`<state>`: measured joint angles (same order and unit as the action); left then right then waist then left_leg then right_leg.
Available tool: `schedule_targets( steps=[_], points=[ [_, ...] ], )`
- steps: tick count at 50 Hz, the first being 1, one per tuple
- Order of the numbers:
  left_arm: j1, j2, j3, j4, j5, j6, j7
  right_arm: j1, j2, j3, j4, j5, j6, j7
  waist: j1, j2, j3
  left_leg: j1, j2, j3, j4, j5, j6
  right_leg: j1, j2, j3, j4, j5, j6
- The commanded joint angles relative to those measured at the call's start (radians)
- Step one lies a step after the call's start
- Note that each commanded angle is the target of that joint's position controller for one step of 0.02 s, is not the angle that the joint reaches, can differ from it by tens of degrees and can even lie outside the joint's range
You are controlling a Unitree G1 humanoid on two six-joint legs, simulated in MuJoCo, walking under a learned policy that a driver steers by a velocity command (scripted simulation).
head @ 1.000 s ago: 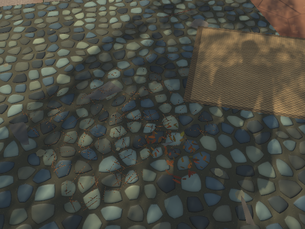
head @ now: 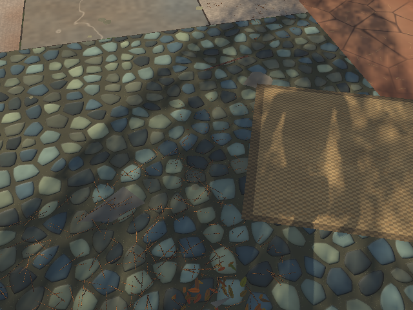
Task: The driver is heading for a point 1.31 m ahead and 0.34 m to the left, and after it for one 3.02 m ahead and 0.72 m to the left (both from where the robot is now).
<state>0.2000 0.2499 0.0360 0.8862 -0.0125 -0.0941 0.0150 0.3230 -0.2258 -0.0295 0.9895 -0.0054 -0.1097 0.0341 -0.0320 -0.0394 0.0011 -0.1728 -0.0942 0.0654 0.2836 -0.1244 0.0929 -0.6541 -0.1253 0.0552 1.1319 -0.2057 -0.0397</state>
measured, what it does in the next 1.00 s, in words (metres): walks ahead: right foot, then left foot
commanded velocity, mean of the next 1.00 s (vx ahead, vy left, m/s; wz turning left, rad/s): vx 0.26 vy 0.00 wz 0.00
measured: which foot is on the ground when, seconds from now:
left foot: down 0.00-0.32, up 0.34-0.70, down 0.72-1.00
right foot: up 0.00-0.28, down 0.30-1.00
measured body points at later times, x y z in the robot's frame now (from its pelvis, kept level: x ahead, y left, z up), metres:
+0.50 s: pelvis +0.26 -0.08 +0.00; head +0.29 -0.10 +0.45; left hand +0.33 +0.18 -0.12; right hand +0.34 -0.35 -0.14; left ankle +0.26 +0.08 -0.66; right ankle +0.29 -0.16 -0.74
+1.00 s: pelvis +0.35 -0.06 -0.01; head +0.37 -0.05 +0.44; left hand +0.37 +0.19 -0.17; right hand +0.46 -0.30 -0.15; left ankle +0.40 +0.05 -0.74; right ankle +0.29 -0.16 -0.74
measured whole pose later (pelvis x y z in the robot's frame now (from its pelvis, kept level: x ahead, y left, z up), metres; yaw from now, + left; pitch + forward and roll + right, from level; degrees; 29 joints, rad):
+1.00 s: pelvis +0.35 -0.06 -0.01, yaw +1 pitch +1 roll -1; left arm 0.25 0.21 0.03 1.05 0.01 -0.01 0.03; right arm 0.12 -0.20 -0.05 1.00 0.00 -0.02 -0.02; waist 0.02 -0.01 0.02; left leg -0.34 0.00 0.01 0.53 -0.20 0.02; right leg -0.14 0.01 -0.06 0.49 -0.36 -0.01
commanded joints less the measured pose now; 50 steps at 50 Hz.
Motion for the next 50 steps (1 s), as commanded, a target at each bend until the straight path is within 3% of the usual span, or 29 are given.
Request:
schedule_targets(
  steps=[1, 5, 10, 12, 13, 14, 15, 16, 17, 18, 19, 20, 21, 24, 27, 30, 34, 35, 36, 37, 38, 39, 40, 42, 43, 50],
  points=[
    [0.033, 0.043, 0.012, -0.042, 0.012, 0.005, 0.006, -0.041, -0.134, -0.022, -0.056, 0.002, -0.017, -0.019, 0.047, 0.073, 0.054, -0.101, 0.282, -0.211, -0.202, 0.068, 0.172, -0.022, -0.042, 0.003, -0.148, 0.158, 0.027],
    [-0.127, 0.028, 0.006, -0.083, 0.003, -0.006, -0.005, 0.038, -0.162, -0.027, -0.039, 0.018, -0.004, -0.033, -0.012, 0.077, 0.054, -0.020, 0.265, -0.160, -0.184, 0.082, 0.126, 0.014, 0.004, -0.036, -0.430, 0.306, 0.036],
    [-0.249, 0.044, 0.003, -0.132, -0.010, -0.015, -0.035, 0.111, -0.170, -0.032, -0.005, 0.026, 0.017, -0.035, -0.048, 0.093, 0.080, 0.142, 0.327, -0.180, -0.110, 0.056, 0.112, 0.009, 0.032, -0.042, -0.578, 0.218, 0.015],
    [-0.223, 0.066, 0.010, -0.137, -0.010, -0.024, -0.045, 0.101, -0.183, -0.038, -0.004, 0.027, 0.027, -0.038, -0.020, 0.108, 0.066, 0.185, 0.351, -0.194, -0.054, 0.109, 0.096, 0.068, 0.049, -0.052, -0.619, 0.138, -0.014],
    [-0.165, 0.085, 0.020, -0.125, -0.009, -0.028, -0.047, 0.080, -0.190, -0.040, -0.008, 0.026, 0.033, -0.038, 0.019, 0.117, 0.035, 0.185, 0.342, -0.182, 0.012, 0.229, 0.082, 0.159, 0.074, -0.074, -0.640, 0.112, -0.031],
    [-0.032, 0.122, 0.043, -0.084, -0.007, -0.031, -0.043, 0.063, -0.176, -0.034, -0.014, 0.021, 0.038, -0.038, 0.086, 0.107, -0.041, 0.164, 0.293, -0.141, 0.169, 0.389, 0.059, 0.333, 0.107, -0.098, -0.661, 0.105, -0.056],
    [0.174, 0.197, 0.070, -0.034, 0.000, -0.033, -0.035, 0.053, -0.136, -0.016, -0.037, 0.007, 0.038, -0.038, 0.163, 0.044, -0.189, 0.011, 0.231, -0.082, 0.451, 0.335, 0.022, 0.631, 0.000, 0.020, -0.636, 0.126, -0.116],
    [0.283, 0.313, 0.097, -0.015, 0.022, -0.024, -0.033, 0.157, -0.017, 0.020, -0.053, 0.002, 0.016, -0.031, 0.137, -0.210, -0.320, -0.407, 0.052, -0.012, 0.857, -0.066, -0.066, 1.014, -0.249, 0.448, -0.697, 0.133, -0.277],
    [0.289, 0.227, 0.073, -0.012, 0.023, -0.022, -0.037, 0.167, -0.067, 0.011, -0.030, 0.016, -0.010, -0.027, 0.140, -0.210, -0.384, -0.522, 0.037, -0.169, 1.013, -0.441, -0.065, 1.034, -0.299, 0.656, -0.806, 0.218, -0.314],
    [0.187, 0.167, 0.051, -0.032, 0.019, -0.023, -0.037, 0.094, -0.155, -0.012, -0.048, 0.039, -0.019, -0.025, 0.113, -0.136, -0.240, -0.570, 0.091, -0.185, 1.073, -0.400, -0.054, 0.895, -0.269, 0.479, -0.788, 0.372, -0.263],
    [0.084, 0.126, 0.036, -0.057, 0.017, -0.021, -0.039, 0.041, -0.157, -0.014, -0.058, 0.038, -0.016, -0.031, 0.077, -0.058, -0.171, -0.531, 0.143, -0.155, 1.043, -0.326, -0.058, 0.749, -0.223, 0.310, -0.786, 0.536, -0.230],
    [0.017, 0.093, 0.026, -0.065, 0.013, -0.019, -0.046, 0.010, -0.143, -0.020, -0.059, 0.025, -0.003, -0.040, 0.048, -0.001, -0.111, -0.491, 0.174, -0.133, 0.971, -0.281, -0.068, 0.626, -0.169, 0.197, -0.810, 0.613, -0.202],
    [-0.010, 0.071, 0.019, -0.061, 0.017, -0.021, -0.048, 0.016, -0.128, -0.025, -0.060, 0.019, 0.014, -0.048, 0.016, -0.022, -0.084, -0.429, 0.199, -0.129, 0.902, -0.242, -0.072, 0.542, -0.129, 0.127, -0.841, 0.634, -0.175],
    [0.004, 0.081, 0.018, -0.022, 0.038, -0.024, -0.042, 0.058, -0.064, -0.018, -0.048, 0.010, 0.046, -0.054, -0.025, -0.038, -0.079, -0.324, 0.181, -0.105, 0.782, -0.141, -0.093, 0.441, -0.085, 0.018, -0.875, 0.807, -0.188],
    [-0.010, 0.103, 0.019, -0.006, 0.033, -0.012, -0.020, -0.032, -0.052, -0.013, -0.075, 0.002, 0.053, -0.058, -0.018, -0.046, -0.083, -0.285, 0.176, -0.094, 0.548, -0.026, -0.103, 0.432, -0.058, -0.052, -0.873, 0.821, -0.173],
    [0.031, 0.126, 0.022, 0.025, 0.027, 0.003, -0.009, -0.111, -0.063, -0.013, -0.088, 0.005, 0.064, -0.057, 0.018, -0.052, -0.094, -0.234, 0.159, -0.087, 0.409, 0.056, -0.106, 0.461, -0.066, -0.049, -0.870, 0.734, -0.167],
    [0.025, 0.111, 0.019, 0.058, 0.013, 0.021, -0.005, -0.150, -0.085, -0.022, -0.091, 0.000, 0.069, -0.056, 0.018, -0.045, -0.063, -0.184, 0.150, -0.091, 0.277, 0.028, -0.077, 0.479, -0.085, 0.001, -0.827, 0.536, -0.163],
    [0.015, 0.101, 0.016, 0.062, 0.002, 0.025, -0.004, -0.136, -0.087, -0.025, -0.082, -0.006, 0.066, -0.056, 0.001, -0.030, -0.063, -0.131, 0.142, -0.081, 0.191, 0.089, -0.060, 0.473, -0.063, 0.001, -0.790, 0.451, -0.140],
    [0.053, 0.086, 0.012, 0.074, 0.001, 0.026, -0.003, -0.122, -0.116, -0.035, -0.073, -0.014, 0.064, -0.059, 0.005, 0.010, -0.071, -0.059, 0.162, -0.106, 0.126, 0.250, -0.042, 0.464, -0.020, 0.000, -0.751, 0.342, -0.099],
    [0.106, 0.068, 0.009, 0.081, 0.021, 0.022, -0.003, -0.109, -0.163, -0.045, -0.068, -0.016, 0.064, -0.065, 0.043, 0.078, -0.099, 0.041, 0.227, -0.164, 0.156, 0.482, -0.018, 0.420, 0.045, -0.030, -0.695, 0.193, -0.060],
    [0.221, 0.032, 0.005, 0.113, 0.029, 0.022, -0.003, -0.132, -0.171, -0.047, -0.061, -0.009, 0.073, -0.069, 0.112, 0.189, -0.124, 0.122, 0.275, -0.206, 0.194, 0.501, 0.054, 0.341, 0.105, -0.065, -0.696, -0.016, -0.022],
    [0.197, 0.027, 0.000, 0.119, 0.030, 0.032, 0.005, -0.147, -0.107, -0.036, -0.060, 0.004, 0.079, -0.065, 0.086, 0.193, -0.107, 0.078, 0.275, -0.224, 0.174, 0.368, 0.075, 0.350, 0.117, -0.086, -0.694, -0.098, 0.004],
    [0.151, 0.041, 0.002, 0.110, 0.025, 0.047, 0.011, -0.175, -0.082, -0.032, -0.060, 0.008, 0.083, -0.060, 0.077, 0.173, -0.073, 0.018, 0.255, -0.225, 0.154, 0.234, 0.059, 0.364, 0.116, -0.087, -0.710, -0.094, 0.012],
    [0.110, 0.065, 0.010, 0.113, 0.021, 0.072, 0.020, -0.212, -0.084, -0.032, -0.067, 0.005, 0.080, -0.055, 0.065, 0.128, -0.032, -0.034, 0.209, -0.187, 0.158, 0.170, 0.019, 0.374, 0.112, -0.084, -0.717, -0.071, 0.011],
    [0.113, 0.060, 0.008, 0.118, 0.022, 0.079, 0.021, -0.207, -0.091, -0.035, -0.058, 0.005, 0.077, -0.055, 0.064, 0.121, -0.037, -0.032, 0.198, -0.175, 0.165, 0.185, 0.012, 0.387, 0.106, -0.080, -0.720, -0.054, 0.009],
    [0.117, 0.038, 0.007, 0.155, 0.018, 0.079, 0.019, -0.201, -0.088, -0.039, -0.017, 0.011, 0.081, -0.062, 0.046, 0.063, -0.062, 0.026, 0.176, -0.145, 0.219, 0.304, 0.018, 0.419, 0.093, -0.075, -0.706, 0.051, 0.015]
  ],
)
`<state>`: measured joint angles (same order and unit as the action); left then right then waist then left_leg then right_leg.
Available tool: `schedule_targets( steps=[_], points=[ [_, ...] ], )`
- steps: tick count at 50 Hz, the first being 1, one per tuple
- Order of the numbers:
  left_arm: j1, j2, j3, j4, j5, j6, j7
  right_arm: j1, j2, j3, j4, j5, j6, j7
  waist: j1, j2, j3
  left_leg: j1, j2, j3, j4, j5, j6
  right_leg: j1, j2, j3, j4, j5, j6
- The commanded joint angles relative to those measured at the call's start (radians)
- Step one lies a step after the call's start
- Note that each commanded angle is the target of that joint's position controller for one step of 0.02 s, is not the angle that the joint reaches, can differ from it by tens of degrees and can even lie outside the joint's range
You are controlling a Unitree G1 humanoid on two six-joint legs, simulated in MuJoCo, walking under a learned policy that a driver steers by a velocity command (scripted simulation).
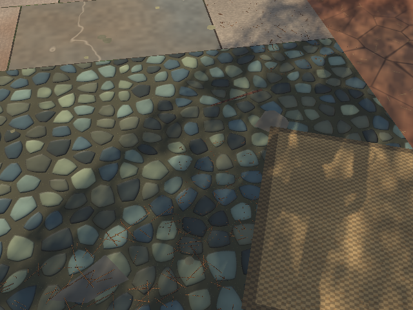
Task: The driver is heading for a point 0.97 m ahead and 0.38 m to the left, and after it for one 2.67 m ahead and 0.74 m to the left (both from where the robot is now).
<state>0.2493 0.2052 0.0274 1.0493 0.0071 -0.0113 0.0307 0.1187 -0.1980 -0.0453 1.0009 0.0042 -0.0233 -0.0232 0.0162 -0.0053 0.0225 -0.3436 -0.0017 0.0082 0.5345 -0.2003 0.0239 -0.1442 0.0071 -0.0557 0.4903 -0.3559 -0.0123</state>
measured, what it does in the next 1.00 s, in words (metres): steps on the spot: right foot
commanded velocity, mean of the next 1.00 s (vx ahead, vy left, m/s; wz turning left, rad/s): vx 0.09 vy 0.00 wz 0.00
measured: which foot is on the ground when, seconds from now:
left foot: down 0.00-1.00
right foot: down 0.00-0.62, up 0.64-0.90, down 0.92-1.00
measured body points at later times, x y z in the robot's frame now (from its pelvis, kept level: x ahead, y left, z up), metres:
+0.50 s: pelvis +0.02 +0.01 +0.00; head +0.01 +0.02 +0.45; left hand -0.04 +0.25 -0.16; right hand +0.09 -0.24 -0.14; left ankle +0.04 +0.11 -0.72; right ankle -0.06 -0.11 -0.73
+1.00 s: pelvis +0.09 +0.05 +0.00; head +0.09 +0.04 +0.45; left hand +0.15 +0.29 -0.14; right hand +0.14 -0.19 -0.15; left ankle +0.07 +0.13 -0.73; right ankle +0.10 -0.09 -0.73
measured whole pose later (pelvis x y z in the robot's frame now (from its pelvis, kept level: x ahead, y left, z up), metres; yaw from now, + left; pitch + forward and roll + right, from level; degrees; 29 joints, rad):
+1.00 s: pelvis +0.09 +0.05 +0.00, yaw +0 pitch -1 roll +1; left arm 0.17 0.18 0.05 1.06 0.00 0.01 0.05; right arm 0.19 -0.19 -0.02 1.09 0.00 -0.04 -0.02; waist -0.01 -0.01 0.02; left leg -0.17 -0.05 0.08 0.45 -0.27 0.06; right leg -0.25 -0.05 0.01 0.51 -0.25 0.03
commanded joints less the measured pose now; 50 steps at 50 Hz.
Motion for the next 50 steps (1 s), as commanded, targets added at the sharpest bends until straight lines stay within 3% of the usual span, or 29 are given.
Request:
schedule_targets(
  steps=[1, 16, 17, 18, 20, 22, 23, 25, 27, 28, 29, 30, 31, 32, 33, 34, 36, 38, 40, 42, 43, 45, 46, 47, 48, 49, 50],
  points=[
    [0.071, 0.079, 0.016, -0.002, -0.001, -0.002, 0.004, 0.000, -0.115, -0.024, -0.024, 0.002, -0.002, -0.005, -0.002, 0.023, -0.077, 0.194, 0.081, -0.086, -0.033, 0.369, 0.087, -0.090, -0.040, 0.035, -0.065, 0.197, -0.011],
    [0.125, 0.049, 0.009, 0.050, 0.001, -0.004, 0.016, -0.022, -0.093, -0.023, 0.025, 0.000, 0.026, -0.013, -0.009, 0.010, 0.011, 0.168, 0.049, -0.067, -0.077, 0.147, 0.057, -0.137, -0.048, 0.036, -0.104, 0.064, -0.011],
    [0.150, 0.041, 0.008, 0.062, 0.000, -0.004, 0.016, -0.003, -0.084, -0.021, 0.039, -0.001, 0.027, -0.013, -0.007, 0.007, -0.004, 0.172, 0.036, -0.057, -0.083, 0.014, 0.056, -0.133, -0.045, 0.034, -0.118, -0.040, -0.018],
    [0.157, 0.056, 0.014, 0.064, -0.007, -0.003, 0.018, 0.006, -0.092, -0.026, 0.044, 0.005, 0.029, -0.014, -0.009, -0.009, 0.019, 0.144, 0.013, -0.037, -0.068, -0.169, 0.055, -0.151, -0.048, 0.044, -0.127, -0.161, -0.036],
    [0.165, 0.091, 0.026, 0.046, -0.017, -0.009, 0.023, -0.016, -0.105, -0.031, 0.036, 0.010, 0.018, -0.013, 0.007, -0.043, 0.088, 0.018, -0.019, -0.007, -0.014, -0.396, 0.055, -0.168, -0.101, 0.128, -0.176, -0.377, -0.097],
    [0.214, 0.152, 0.047, 0.048, -0.028, -0.033, 0.023, -0.090, -0.070, -0.025, 0.002, 0.022, -0.017, 0.001, 0.037, -0.143, 0.149, -0.136, -0.035, 0.058, 0.159, -0.238, 0.041, -0.089, -0.269, 0.355, -0.313, -0.464, -0.184],
    [0.192, 0.174, 0.057, 0.044, -0.028, -0.045, 0.022, -0.106, -0.067, -0.024, -0.008, 0.022, -0.032, 0.010, 0.034, -0.170, 0.183, -0.196, 0.009, 0.034, 0.246, -0.177, 0.048, -0.074, -0.353, 0.442, -0.340, -0.422, -0.222],
    [0.184, 0.139, 0.053, 0.034, -0.023, -0.066, 0.014, -0.103, -0.077, -0.027, -0.016, 0.028, -0.053, 0.023, 0.025, -0.138, 0.189, -0.294, 0.057, 0.003, 0.301, -0.242, 0.065, 0.015, -0.373, 0.435, -0.319, -0.255, -0.224],
    [0.132, 0.128, 0.049, 0.016, -0.027, -0.063, 0.004, -0.080, -0.065, -0.025, -0.009, 0.030, -0.061, 0.027, -0.007, -0.103, 0.169, -0.184, 0.041, 0.046, 0.127, -0.225, 0.067, 0.015, -0.287, 0.282, -0.223, 0.048, -0.162],
    [0.112, 0.134, 0.050, 0.011, -0.029, -0.054, 0.000, -0.023, -0.059, -0.029, 0.017, 0.023, -0.060, 0.027, -0.034, -0.098, 0.128, -0.019, -0.005, 0.098, 0.024, -0.110, 0.058, -0.043, -0.230, 0.204, -0.160, 0.168, -0.129],
    [0.124, 0.143, 0.051, 0.012, -0.025, -0.047, -0.002, 0.054, -0.077, -0.042, 0.050, 0.016, -0.053, 0.026, -0.055, -0.095, 0.073, 0.136, -0.051, 0.118, -0.004, 0.007, 0.048, -0.093, -0.187, 0.161, -0.083, 0.327, -0.105],
    [0.119, 0.137, 0.048, 0.011, -0.021, -0.046, 0.000, 0.148, -0.116, -0.058, 0.071, 0.013, -0.045, 0.024, -0.091, -0.053, 0.009, 0.257, -0.018, 0.055, -0.024, 0.117, 0.061, -0.129, -0.134, 0.095, 0.054, 0.452, -0.065],
    [0.134, 0.076, 0.031, -0.010, -0.003, -0.050, 0.007, 0.225, -0.215, -0.079, 0.076, 0.011, -0.037, 0.017, -0.092, 0.149, -0.055, 0.405, 0.157, -0.196, -0.086, 0.349, 0.140, -0.289, -0.007, -0.013, 0.308, 0.298, 0.019],
    [0.152, 0.025, 0.016, -0.010, -0.005, -0.053, 0.013, 0.337, -0.225, -0.070, 0.102, -0.001, -0.036, 0.023, -0.129, 0.304, -0.158, 0.476, 0.376, -0.504, -0.220, 0.579, 0.289, -0.380, 0.056, 0.023, 0.590, -0.249, 0.064],
    [0.156, 0.051, 0.029, -0.004, -0.028, -0.051, 0.011, 0.283, -0.166, -0.043, 0.094, -0.005, -0.049, 0.023, -0.080, 0.184, -0.132, 0.404, 0.397, -0.495, -0.205, 0.589, 0.299, -0.394, 0.011, 0.134, 0.757, -0.300, 0.057],
    [0.125, 0.061, 0.032, -0.009, -0.035, -0.048, 0.008, 0.191, -0.150, -0.032, 0.065, -0.004, -0.057, 0.023, -0.051, 0.122, -0.081, 0.326, 0.362, -0.371, -0.190, 0.594, 0.267, -0.413, -0.024, 0.133, 0.791, -0.246, 0.044],
    [0.095, 0.056, 0.043, -0.002, -0.022, -0.036, 0.016, 0.079, -0.094, -0.006, 0.039, -0.012, -0.061, 0.026, -0.003, 0.047, -0.041, 0.206, 0.268, -0.199, -0.206, 0.583, 0.193, -0.353, -0.089, 0.123, 0.649, -0.124, 0.027],
    [0.095, 0.032, 0.042, 0.002, -0.021, -0.023, 0.020, 0.065, -0.073, 0.009, 0.049, -0.027, -0.056, 0.018, 0.023, 0.084, -0.042, 0.141, 0.195, -0.097, -0.214, 0.619, 0.164, -0.238, -0.089, 0.092, 0.467, -0.061, 0.034],
    [0.049, 0.019, 0.034, -0.010, -0.023, -0.017, 0.024, 0.074, -0.113, 0.007, 0.055, -0.031, -0.052, 0.004, 0.020, 0.097, -0.058, 0.150, 0.178, -0.074, -0.198, 0.670, 0.174, -0.178, -0.070, 0.072, 0.285, -0.047, 0.048],
    [0.027, 0.036, 0.032, -0.012, -0.023, -0.005, 0.026, 0.080, -0.155, -0.001, 0.056, -0.016, -0.042, -0.004, 0.014, 0.092, -0.087, 0.168, 0.195, -0.100, -0.190, 0.617, 0.192, -0.123, -0.056, 0.057, 0.159, 0.000, 0.055],
    [0.037, 0.041, 0.032, -0.003, -0.023, 0.004, 0.025, 0.064, -0.156, -0.002, 0.053, -0.005, -0.035, -0.006, 0.024, 0.084, -0.091, 0.146, 0.196, -0.107, -0.192, 0.529, 0.189, -0.071, -0.054, 0.048, 0.088, 0.078, 0.051],
    [0.032, 0.059, 0.034, 0.006, -0.005, 0.023, 0.022, 0.075, -0.132, 0.002, 0.061, 0.016, -0.026, 0.001, 0.034, 0.056, -0.046, 0.059, 0.156, -0.109, -0.221, 0.202, 0.136, 0.034, -0.060, 0.057, -0.061, 0.268, 0.025],
    [0.023, 0.082, 0.035, -0.001, 0.006, 0.030, 0.023, 0.094, -0.112, 0.005, 0.068, 0.007, -0.026, 0.007, 0.020, 0.031, -0.022, 0.017, 0.128, -0.107, -0.235, 0.009, 0.098, 0.068, -0.099, 0.098, -0.074, 0.318, 0.009],
    [0.005, 0.121, 0.040, -0.008, 0.001, 0.032, 0.026, 0.118, -0.099, 0.003, 0.067, -0.007, -0.026, 0.011, -0.021, -0.030, 0.015, -0.022, 0.069, -0.073, -0.242, -0.132, 0.067, 0.064, -0.120, 0.108, -0.050, 0.359, -0.014],
    [-0.023, 0.141, 0.050, 0.006, -0.014, 0.027, 0.021, 0.144, -0.076, 0.005, 0.067, -0.009, -0.016, 0.005, -0.045, -0.106, 0.043, 0.016, 0.022, -0.020, -0.248, -0.140, 0.047, -0.020, -0.090, 0.093, -0.036, 0.238, -0.032],
    [-0.034, 0.099, 0.045, 0.004, -0.015, 0.018, 0.017, 0.122, -0.089, 0.003, 0.071, -0.009, -0.011, -0.002, -0.022, -0.066, 0.059, 0.051, 0.017, -0.009, -0.219, -0.109, 0.036, -0.054, -0.075, 0.090, -0.049, 0.229, -0.023],
    [-0.041, 0.081, 0.041, 0.009, -0.007, 0.008, 0.016, 0.114, -0.081, 0.005, 0.068, -0.006, -0.008, -0.007, -0.022, -0.055, 0.049, 0.068, 0.019, -0.004, -0.200, -0.050, 0.035, -0.055, -0.079, 0.093, -0.060, 0.271, -0.012]
  ],
)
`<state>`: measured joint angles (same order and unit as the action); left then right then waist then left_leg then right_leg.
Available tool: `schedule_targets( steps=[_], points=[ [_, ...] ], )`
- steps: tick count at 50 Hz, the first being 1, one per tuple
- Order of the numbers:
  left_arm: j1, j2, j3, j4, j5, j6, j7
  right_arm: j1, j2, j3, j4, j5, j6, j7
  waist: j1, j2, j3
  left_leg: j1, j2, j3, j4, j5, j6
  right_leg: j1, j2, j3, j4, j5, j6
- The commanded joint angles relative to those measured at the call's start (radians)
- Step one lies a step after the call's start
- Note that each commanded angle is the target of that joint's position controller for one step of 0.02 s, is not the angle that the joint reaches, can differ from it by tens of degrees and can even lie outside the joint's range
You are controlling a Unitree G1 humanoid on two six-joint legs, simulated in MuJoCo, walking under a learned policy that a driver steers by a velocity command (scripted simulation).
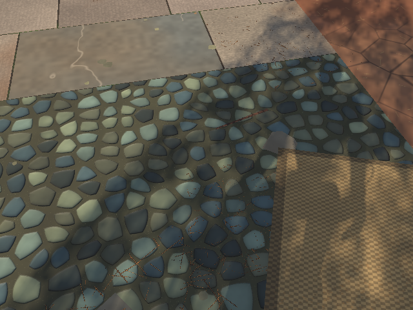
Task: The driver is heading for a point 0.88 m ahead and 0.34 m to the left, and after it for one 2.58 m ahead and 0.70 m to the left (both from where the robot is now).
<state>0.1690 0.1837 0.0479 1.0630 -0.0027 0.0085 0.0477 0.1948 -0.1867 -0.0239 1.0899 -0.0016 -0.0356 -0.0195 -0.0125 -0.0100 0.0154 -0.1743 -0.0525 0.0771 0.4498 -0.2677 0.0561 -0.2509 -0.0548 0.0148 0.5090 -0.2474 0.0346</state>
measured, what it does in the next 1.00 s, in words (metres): stands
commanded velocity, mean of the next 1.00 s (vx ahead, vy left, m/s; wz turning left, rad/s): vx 0.01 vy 0.00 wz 0.00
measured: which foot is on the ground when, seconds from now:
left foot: down 0.00-1.00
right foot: down 0.00-1.00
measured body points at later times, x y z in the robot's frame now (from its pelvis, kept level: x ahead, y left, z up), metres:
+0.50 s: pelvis +0.01 -0.01 +0.00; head +0.02 +0.00 +0.45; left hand +0.04 +0.23 -0.16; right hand +0.04 -0.25 -0.15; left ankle -0.01 +0.08 -0.74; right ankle +0.02 -0.14 -0.74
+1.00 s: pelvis +0.00 +0.00 +0.00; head +0.02 +0.00 +0.45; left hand +0.01 +0.24 -0.16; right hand +0.01 -0.24 -0.15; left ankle -0.01 +0.08 -0.74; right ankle +0.02 -0.14 -0.74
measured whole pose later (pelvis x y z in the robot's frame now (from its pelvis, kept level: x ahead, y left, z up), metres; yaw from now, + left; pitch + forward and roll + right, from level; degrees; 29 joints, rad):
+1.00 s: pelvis +0.00 +0.00 +0.00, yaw +0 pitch -1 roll +0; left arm 0.23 0.18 0.04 1.15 0.00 0.00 0.06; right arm 0.26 -0.17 -0.02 1.11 0.00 -0.01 -0.03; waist 0.00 -0.01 0.03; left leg -0.16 -0.04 0.07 0.44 -0.27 0.06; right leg -0.22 -0.04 0.00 0.46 -0.23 0.03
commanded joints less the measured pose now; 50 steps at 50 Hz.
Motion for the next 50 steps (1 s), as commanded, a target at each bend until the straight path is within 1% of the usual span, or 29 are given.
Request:
schedule_targets(
  steps=[1, 3, 4, 7, 13, 25, 36, 48, 49, 50],
  points=[
    [0.031, 0.105, 0.022, -0.004, 0.005, -0.020, -0.002, 0.043, -0.086, -0.015, -0.017, -0.001, 0.008, -0.013, 0.003, -0.046, 0.043, -0.077, 0.070, -0.069, -0.093, 0.095, 0.003, 0.054, -0.015, 0.024, -0.078, 0.212, -0.052],
    [0.041, 0.101, 0.023, 0.007, 0.002, -0.031, -0.004, 0.057, -0.091, -0.015, -0.012, -0.004, 0.011, -0.012, 0.001, -0.034, -0.004, -0.029, 0.073, -0.062, -0.066, 0.195, 0.004, 0.072, -0.012, 0.019, -0.065, 0.263, -0.053],
    [0.044, 0.098, 0.023, 0.012, 0.001, -0.032, -0.005, 0.054, -0.094, -0.015, -0.013, -0.003, 0.011, -0.011, 0.002, -0.030, -0.016, -0.013, 0.076, -0.063, -0.059, 0.220, 0.006, 0.075, -0.011, 0.018, -0.063, 0.275, -0.055],
    [0.041, 0.096, 0.022, 0.020, -0.001, -0.030, -0.005, 0.044, -0.096, -0.015, -0.012, 0.001, 0.015, -0.009, 0.005, -0.016, -0.028, 0.005, 0.081, -0.064, -0.048, 0.251, 0.007, 0.078, -0.007, 0.014, -0.060, 0.283, -0.057],
    [0.048, 0.096, 0.019, 0.034, -0.001, -0.022, -0.002, 0.048, -0.095, -0.013, -0.004, 0.001, 0.022, -0.009, 0.008, 0.003, -0.016, 0.004, 0.086, -0.067, -0.049, 0.248, 0.003, 0.078, 0.000, 0.007, -0.062, 0.263, -0.055],
    [0.059, 0.087, 0.015, 0.053, 0.001, -0.012, 0.004, 0.067, -0.090, -0.009, 0.009, 0.000, 0.021, -0.011, 0.013, 0.009, 0.025, -0.027, 0.095, -0.082, -0.081, 0.169, 0.003, 0.072, 0.008, 0.001, -0.084, 0.187, -0.045],
    [0.074, 0.083, 0.010, 0.066, 0.001, -0.012, 0.007, 0.088, -0.083, -0.007, 0.010, -0.001, 0.017, -0.012, 0.014, 0.013, 0.037, -0.042, 0.103, -0.098, -0.112, 0.107, 0.009, 0.062, 0.007, 0.000, -0.097, 0.142, -0.038],
    [0.102, 0.081, 0.004, 0.074, 0.000, -0.016, 0.010, 0.114, -0.079, -0.007, 0.003, 0.000, 0.016, -0.011, 0.013, 0.013, 0.037, -0.041, 0.104, -0.103, -0.122, 0.107, 0.015, 0.051, 0.004, 0.001, -0.102, 0.136, -0.035],
    [0.120, 0.071, 0.002, 0.083, 0.000, -0.015, 0.010, 0.135, -0.077, -0.007, 0.011, 0.001, 0.017, -0.012, 0.011, 0.021, 0.013, -0.029, 0.100, -0.105, -0.137, -0.009, 0.021, 0.057, 0.020, -0.019, -0.089, 0.060, -0.035],
    [0.118, 0.072, 0.004, 0.083, -0.005, -0.014, 0.012, 0.146, -0.103, -0.017, 0.012, 0.009, 0.021, -0.016, 0.001, 0.042, 0.025, -0.031, 0.107, -0.130, -0.159, -0.198, 0.043, 0.021, 0.051, -0.056, -0.035, -0.063, -0.040]
  ],
)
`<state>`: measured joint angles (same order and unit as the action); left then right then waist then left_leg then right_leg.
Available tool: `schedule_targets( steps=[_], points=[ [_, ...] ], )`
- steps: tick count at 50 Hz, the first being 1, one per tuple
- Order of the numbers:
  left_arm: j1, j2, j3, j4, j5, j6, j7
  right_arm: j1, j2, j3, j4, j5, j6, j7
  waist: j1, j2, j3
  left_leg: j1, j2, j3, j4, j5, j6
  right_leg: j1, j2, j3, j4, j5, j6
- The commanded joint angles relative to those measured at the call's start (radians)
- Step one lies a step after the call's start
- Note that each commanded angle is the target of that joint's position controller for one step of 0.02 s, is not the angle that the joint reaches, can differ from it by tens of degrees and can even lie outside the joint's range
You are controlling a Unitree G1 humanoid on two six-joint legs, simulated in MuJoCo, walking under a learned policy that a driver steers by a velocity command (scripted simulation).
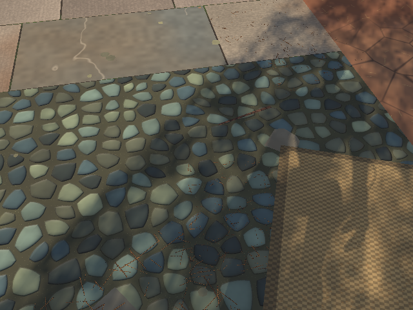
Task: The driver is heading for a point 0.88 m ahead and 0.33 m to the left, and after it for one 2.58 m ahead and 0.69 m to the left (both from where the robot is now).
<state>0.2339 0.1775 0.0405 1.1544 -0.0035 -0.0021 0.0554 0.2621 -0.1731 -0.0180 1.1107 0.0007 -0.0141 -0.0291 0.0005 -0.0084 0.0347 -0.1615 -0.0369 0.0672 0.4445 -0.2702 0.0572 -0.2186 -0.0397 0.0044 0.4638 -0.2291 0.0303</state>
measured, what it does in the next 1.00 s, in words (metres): walks ahead, turning left: right foot, then left foot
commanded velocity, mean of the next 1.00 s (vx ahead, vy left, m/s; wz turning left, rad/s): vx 0.40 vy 0.00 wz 0.30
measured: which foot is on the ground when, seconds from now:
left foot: down 0.00-0.34, up 0.36-0.84, down 0.86-1.00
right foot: down 0.00-0.02, up 0.04-0.32, down 0.34-0.88, up 0.90-1.00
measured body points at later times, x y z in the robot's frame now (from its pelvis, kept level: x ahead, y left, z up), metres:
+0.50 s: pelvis +0.14 -0.09 +0.00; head +0.14 -0.11 +0.45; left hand +0.12 +0.16 -0.14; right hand +0.21 -0.35 -0.15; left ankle +0.12 +0.07 -0.64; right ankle +0.12 -0.17 -0.74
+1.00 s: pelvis +0.40 -0.01 -0.01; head +0.43 +0.00 +0.44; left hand +0.40 +0.28 -0.13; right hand +0.60 -0.22 -0.13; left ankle +0.43 +0.06 -0.74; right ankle +0.34 -0.20 -0.62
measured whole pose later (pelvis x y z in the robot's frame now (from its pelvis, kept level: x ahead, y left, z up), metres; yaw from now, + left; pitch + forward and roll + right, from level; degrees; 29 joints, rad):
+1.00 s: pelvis +0.40 -0.01 -0.01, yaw +21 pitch +1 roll +1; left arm 0.22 0.25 0.06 0.88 -0.03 -0.15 0.01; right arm 0.18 -0.26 -0.09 0.85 0.01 -0.06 0.04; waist 0.00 0.00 0.05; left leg -0.35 -0.12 0.04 0.50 -0.17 0.13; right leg -0.42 -0.07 0.05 1.30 -0.38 -0.02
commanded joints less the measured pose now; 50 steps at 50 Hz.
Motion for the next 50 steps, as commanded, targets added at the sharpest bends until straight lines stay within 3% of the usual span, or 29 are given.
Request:
schedule_targets(
  steps=[1, 3, 4, 5, 8, 10, 12, 14, 16, 17, 18, 19, 20, 21, 22, 24, 27, 30, 33, 37, 40, 42, 43, 44, 45, 46, 47, 48, 50],
  points=[
    [0.033, 0.084, 0.014, -0.022, -0.008, -0.007, 0.005, 0.095, -0.161, -0.038, -0.013, 0.016, 0.001, -0.009, -0.028, 0.086, 0.033, -0.043, 0.145, -0.201, -0.199, -0.397, 0.082, -0.094, 0.064, -0.084, 0.101, -0.199, -0.041],
    [-0.052, 0.085, 0.014, -0.075, -0.011, -0.029, -0.004, 0.143, -0.220, -0.062, -0.020, 0.020, -0.011, -0.011, -0.065, 0.167, 0.109, -0.037, 0.352, -0.471, -0.330, -0.590, 0.194, -0.285, 0.019, -0.063, 0.334, -0.236, -0.069],
    [-0.091, 0.093, 0.019, -0.096, -0.019, -0.041, -0.013, 0.158, -0.215, -0.065, -0.024, 0.007, -0.027, -0.012, -0.075, 0.158, 0.138, -0.003, 0.412, -0.551, -0.361, -0.539, 0.233, -0.402, -0.022, -0.013, 0.479, -0.285, -0.080],
    [-0.085, 0.101, 0.026, -0.099, -0.027, -0.052, -0.021, 0.152, -0.193, -0.061, -0.029, 0.003, -0.043, -0.010, -0.057, 0.121, 0.141, 0.057, 0.428, -0.561, -0.355, -0.472, 0.239, -0.499, -0.054, 0.020, 0.575, -0.286, -0.089],
    [-0.078, 0.105, 0.038, -0.100, -0.032, -0.085, -0.040, 0.110, -0.153, -0.051, -0.057, 0.021, -0.061, -0.001, -0.028, 0.064, 0.095, 0.122, 0.340, -0.385, -0.332, -0.252, 0.167, -0.515, -0.089, 0.016, 0.469, -0.177, -0.093],
    [-0.104, 0.075, 0.031, -0.109, -0.029, -0.095, -0.046, 0.111, -0.177, -0.056, -0.065, 0.018, -0.057, 0.000, -0.031, 0.090, 0.065, 0.050, 0.276, -0.268, -0.315, -0.156, 0.141, -0.368, -0.056, -0.037, 0.323, -0.127, -0.073],
    [-0.094, 0.069, 0.027, -0.110, -0.030, -0.094, -0.053, 0.119, -0.210, -0.064, -0.068, 0.024, -0.054, 0.004, -0.019, 0.118, 0.058, -0.040, 0.254, -0.216, -0.288, -0.158, 0.144, -0.227, -0.015, -0.090, 0.220, -0.103, -0.060],
    [-0.023, 0.080, 0.030, -0.088, -0.031, -0.089, -0.057, 0.104, -0.220, -0.067, -0.073, 0.039, -0.053, 0.008, 0.026, 0.107, 0.052, -0.147, 0.245, -0.189, -0.219, -0.197, 0.133, -0.056, 0.022, -0.129, 0.117, -0.007, -0.059],
    [0.146, 0.133, 0.058, -0.040, -0.030, -0.086, -0.049, 0.084, -0.185, -0.054, -0.083, 0.035, -0.056, 0.011, 0.109, 0.068, 0.014, -0.267, 0.199, -0.174, -0.051, -0.103, 0.098, 0.172, 0.047, -0.114, 0.066, -0.020, -0.074],
    [0.291, 0.218, 0.083, -0.021, -0.021, -0.094, -0.039, 0.039, -0.116, -0.033, -0.109, 0.024, -0.060, 0.018, 0.171, -0.115, -0.030, -0.394, 0.100, -0.060, 0.322, -0.043, 0.030, 0.307, -0.154, 0.159, -0.074, -0.147, -0.136],
    [0.390, 0.308, 0.089, -0.017, 0.001, -0.108, -0.047, 0.048, -0.037, -0.019, -0.154, 0.027, -0.080, 0.013, 0.154, -0.326, -0.115, -0.627, -0.030, -0.061, 0.674, -0.286, 0.001, 0.440, -0.385, 0.628, -0.262, -0.300, -0.261],
    [0.339, 0.247, 0.066, -0.016, 0.015, -0.127, -0.053, 0.042, -0.094, -0.034, -0.155, 0.057, -0.092, 0.014, 0.122, -0.223, -0.094, -0.688, 0.018, -0.215, 0.860, -0.256, 0.028, 0.363, -0.426, 0.730, -0.298, -0.463, -0.298],
    [0.228, 0.184, 0.046, -0.050, 0.001, -0.136, -0.057, 0.015, -0.132, -0.041, -0.170, 0.068, -0.096, 0.020, 0.082, -0.153, -0.007, -0.746, 0.067, -0.231, 0.891, -0.145, 0.058, 0.286, -0.394, 0.593, -0.293, -0.472, -0.252],
    [0.131, 0.143, 0.030, -0.075, -0.005, -0.138, -0.064, 0.015, -0.140, -0.047, -0.163, 0.058, -0.094, 0.021, 0.045, -0.114, 0.028, -0.717, 0.102, -0.222, 0.863, -0.034, 0.065, 0.220, -0.332, 0.434, -0.301, -0.351, -0.200],
    [0.070, 0.127, 0.023, -0.092, -0.002, -0.136, -0.068, 0.021, -0.138, -0.056, -0.153, 0.046, -0.089, 0.015, 0.017, -0.096, 0.038, -0.667, 0.126, -0.219, 0.799, 0.042, 0.064, 0.163, -0.287, 0.304, -0.312, -0.206, -0.160],
    [0.080, 0.094, 0.014, -0.087, 0.013, -0.132, -0.065, 0.039, -0.129, -0.065, -0.138, 0.042, -0.066, 0.023, 0.002, -0.103, 0.035, -0.576, 0.145, -0.192, 0.730, 0.120, 0.054, 0.114, -0.218, 0.105, -0.318, 0.023, -0.116],
    [0.143, 0.123, 0.018, -0.076, 0.027, -0.129, -0.046, -0.015, -0.096, -0.065, -0.160, 0.036, -0.044, 0.034, 0.009, -0.057, 0.043, -0.627, 0.142, -0.186, 0.687, 0.204, 0.028, 0.130, -0.207, -0.006, -0.324, 0.215, -0.135],
    [0.144, 0.138, 0.020, -0.095, 0.032, -0.124, -0.028, -0.121, -0.087, -0.062, -0.216, 0.033, -0.045, 0.042, 0.018, -0.045, 0.067, -0.662, 0.131, -0.171, 0.528, 0.301, 0.009, 0.138, -0.204, -0.083, -0.345, 0.285, -0.138],
    [0.176, 0.155, 0.024, -0.108, 0.021, -0.120, -0.013, -0.231, -0.073, -0.052, -0.267, 0.026, -0.045, 0.059, 0.045, -0.039, 0.088, -0.624, 0.125, -0.089, 0.368, 0.366, 0.006, 0.162, -0.207, -0.160, -0.365, 0.327, -0.127],
    [0.238, 0.171, 0.034, -0.109, 0.008, -0.099, -0.009, -0.341, -0.054, -0.040, -0.331, 0.028, -0.047, 0.089, 0.064, -0.029, 0.114, -0.637, 0.105, -0.011, 0.245, 0.299, 0.040, 0.306, -0.240, -0.226, -0.292, 0.504, -0.120],
    [0.204, 0.219, 0.046, -0.140, 0.000, -0.083, -0.001, -0.317, -0.091, -0.057, -0.360, 0.030, -0.048, 0.106, 0.003, -0.093, 0.044, -0.462, 0.022, 0.087, 0.227, 0.166, 0.089, 0.352, -0.254, -0.272, -0.119, 1.005, -0.116],
    [0.158, 0.260, 0.057, -0.169, -0.003, -0.071, 0.000, -0.120, -0.181, -0.097, -0.332, 0.035, -0.043, 0.105, -0.110, -0.145, -0.075, -0.198, -0.040, 0.096, 0.204, 0.094, 0.140, 0.321, -0.256, -0.262, 0.163, 1.185, -0.114],
    [0.119, 0.266, 0.057, -0.189, -0.010, -0.075, -0.007, 0.038, -0.246, -0.133, -0.296, 0.034, -0.040, 0.090, -0.201, -0.118, -0.151, 0.066, -0.048, 0.041, 0.087, 0.169, 0.181, 0.187, -0.212, -0.268, 0.406, 1.031, -0.082],
    [0.133, 0.176, 0.035, -0.222, 0.022, -0.093, -0.019, 0.117, -0.317, -0.147, -0.267, 0.029, -0.029, 0.064, -0.166, 0.097, -0.229, 0.361, 0.159, -0.289, 0.116, 0.198, 0.241, -0.146, -0.113, -0.239, 0.761, 0.185, -0.050],
    [0.210, 0.081, 0.001, -0.285, -0.007, -0.140, -0.043, 0.108, -0.369, -0.146, -0.303, 0.007, -0.043, 0.068, -0.067, 0.224, -0.403, 0.627, 0.391, -0.909, -0.057, 0.039, 0.466, -0.486, 0.089, -0.016, 1.062, -0.379, -0.022],
    [0.039, 0.179, 0.027, -0.324, -0.045, -0.180, -0.056, 0.140, -0.282, -0.125, -0.285, 0.000, -0.048, 0.065, -0.137, 0.093, -0.349, 0.585, 0.358, -0.861, -0.170, -0.002, 0.389, -0.604, 0.040, 0.116, 1.078, -0.302, -0.055],
    [-0.016, 0.193, 0.030, -0.351, -0.060, -0.189, -0.057, 0.074, -0.226, -0.111, -0.289, 0.009, -0.061, 0.064, -0.102, 0.061, -0.206, 0.441, 0.322, -0.692, -0.177, 0.050, 0.336, -0.640, -0.008, 0.104, 0.995, -0.202, -0.079],
    [-0.009, 0.190, 0.034, -0.337, -0.040, -0.184, -0.046, -0.028, -0.192, -0.097, -0.315, 0.018, -0.070, 0.069, -0.036, -0.051, -0.130, 0.257, 0.271, -0.569, -0.187, 0.141, 0.293, -0.567, -0.055, 0.096, 0.908, -0.137, -0.073],
    [0.042, 0.204, 0.051, -0.335, -0.010, -0.149, -0.040, -0.109, -0.160, -0.082, -0.347, 0.011, -0.074, 0.063, 0.035, -0.032, -0.085, 0.027, 0.207, -0.438, -0.215, 0.254, 0.264, -0.419, -0.104, 0.096, 0.793, -0.091, -0.042]
  ],
)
